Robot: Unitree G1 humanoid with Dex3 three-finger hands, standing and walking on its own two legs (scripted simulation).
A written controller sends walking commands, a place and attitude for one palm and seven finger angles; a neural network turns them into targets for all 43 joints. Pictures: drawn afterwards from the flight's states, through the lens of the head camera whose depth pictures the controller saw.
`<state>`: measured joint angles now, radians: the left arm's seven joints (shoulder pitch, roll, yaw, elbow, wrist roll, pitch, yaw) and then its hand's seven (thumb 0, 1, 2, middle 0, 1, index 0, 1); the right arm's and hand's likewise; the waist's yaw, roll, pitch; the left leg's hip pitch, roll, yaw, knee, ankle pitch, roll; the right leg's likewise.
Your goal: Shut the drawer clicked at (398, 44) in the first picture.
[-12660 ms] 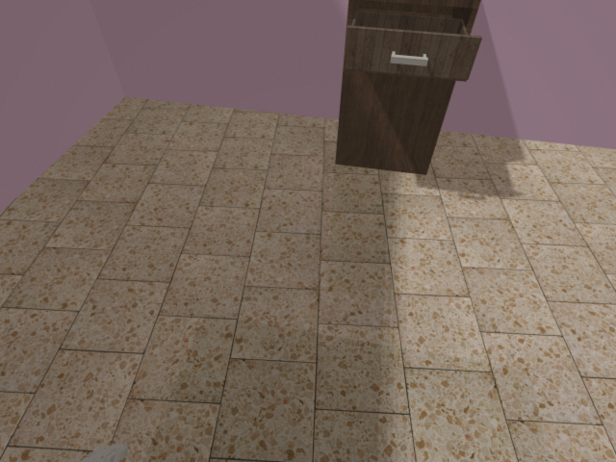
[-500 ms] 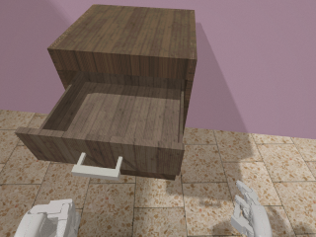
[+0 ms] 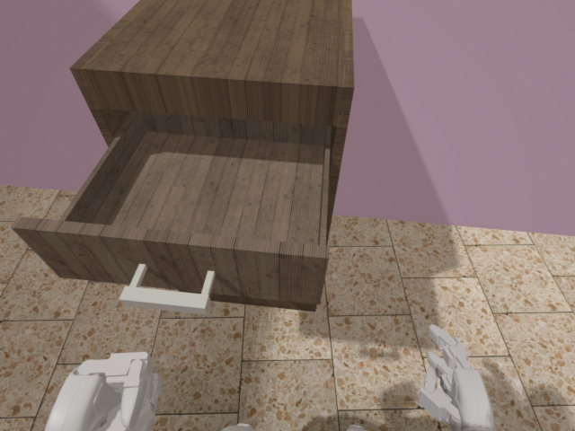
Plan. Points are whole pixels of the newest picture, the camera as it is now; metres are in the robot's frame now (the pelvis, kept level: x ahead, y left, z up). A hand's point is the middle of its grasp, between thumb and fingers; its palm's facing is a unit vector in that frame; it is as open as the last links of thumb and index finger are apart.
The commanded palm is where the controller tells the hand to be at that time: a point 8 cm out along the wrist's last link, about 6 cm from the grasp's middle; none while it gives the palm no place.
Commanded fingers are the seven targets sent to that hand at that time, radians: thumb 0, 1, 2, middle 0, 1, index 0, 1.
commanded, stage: bring the fist close to the handle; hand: left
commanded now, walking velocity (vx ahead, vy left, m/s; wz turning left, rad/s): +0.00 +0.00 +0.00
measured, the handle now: (170, 287) +0.31 +0.20 +0.01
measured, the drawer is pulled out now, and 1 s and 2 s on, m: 0.29 0.29 0.26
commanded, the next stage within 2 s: push the drawer shut in 1.08 s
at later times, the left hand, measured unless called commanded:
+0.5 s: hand (169, 385) +0.18 +0.16 +0.03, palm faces -0.03 -1.00 -0.05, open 3.3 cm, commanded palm +0.15 +0.22 +0.03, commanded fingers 0.00 0.90 0.90 -1.40 -1.60 -1.40 -1.60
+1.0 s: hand (177, 368) +0.20 +0.16 +0.01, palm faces -0.04 -1.00 -0.03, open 3.3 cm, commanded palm +0.17 +0.22 +0.01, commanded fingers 0.00 0.90 0.90 -1.40 -1.60 -1.40 -1.60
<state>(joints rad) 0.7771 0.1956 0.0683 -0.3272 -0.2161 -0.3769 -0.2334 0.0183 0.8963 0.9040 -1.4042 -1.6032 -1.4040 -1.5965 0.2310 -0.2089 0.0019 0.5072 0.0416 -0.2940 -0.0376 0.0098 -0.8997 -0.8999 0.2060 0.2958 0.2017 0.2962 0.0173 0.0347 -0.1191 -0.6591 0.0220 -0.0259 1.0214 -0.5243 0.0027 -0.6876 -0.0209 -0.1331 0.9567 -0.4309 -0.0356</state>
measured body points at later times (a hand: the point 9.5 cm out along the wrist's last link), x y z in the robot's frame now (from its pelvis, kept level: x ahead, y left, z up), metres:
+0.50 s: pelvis -0.01 +0.01 -0.03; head +0.06 +0.01 +0.42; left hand +0.17 +0.21 +0.03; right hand +0.19 -0.22 -0.09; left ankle -0.01 +0.11 -0.68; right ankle +0.03 -0.10 -0.68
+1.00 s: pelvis +0.00 +0.01 -0.04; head +0.08 +0.02 +0.41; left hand +0.19 +0.21 +0.02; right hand +0.19 -0.22 -0.11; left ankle -0.01 +0.12 -0.68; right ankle +0.03 -0.10 -0.68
